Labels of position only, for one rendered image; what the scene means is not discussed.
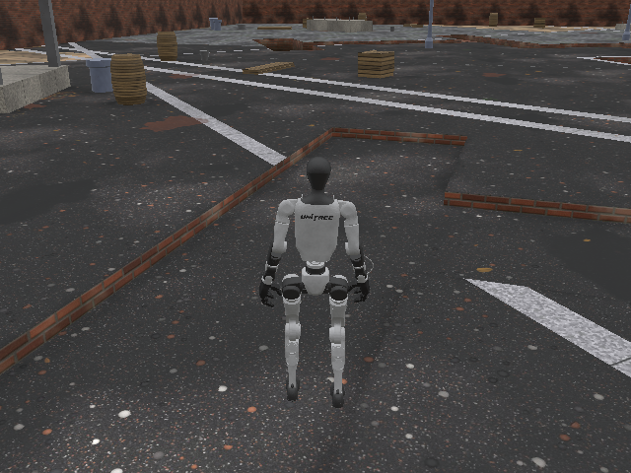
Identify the humanoid robot head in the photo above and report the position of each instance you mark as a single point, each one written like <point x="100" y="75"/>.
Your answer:
<point x="318" y="172"/>

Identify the right robot forearm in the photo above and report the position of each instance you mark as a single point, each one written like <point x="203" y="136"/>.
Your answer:
<point x="359" y="266"/>

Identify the left robot hand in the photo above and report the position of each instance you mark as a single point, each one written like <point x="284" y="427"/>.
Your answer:
<point x="264" y="293"/>

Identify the right robot hand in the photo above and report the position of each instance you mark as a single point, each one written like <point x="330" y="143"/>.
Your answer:
<point x="362" y="287"/>

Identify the left robot forearm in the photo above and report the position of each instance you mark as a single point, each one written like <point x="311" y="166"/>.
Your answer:
<point x="271" y="265"/>

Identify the left robot thigh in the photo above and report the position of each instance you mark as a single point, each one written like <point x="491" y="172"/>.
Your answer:
<point x="291" y="293"/>

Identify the robot right upper arm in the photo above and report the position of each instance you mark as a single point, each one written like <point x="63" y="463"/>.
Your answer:
<point x="348" y="210"/>

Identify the robot left upper arm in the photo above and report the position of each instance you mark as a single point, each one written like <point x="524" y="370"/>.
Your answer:
<point x="285" y="209"/>

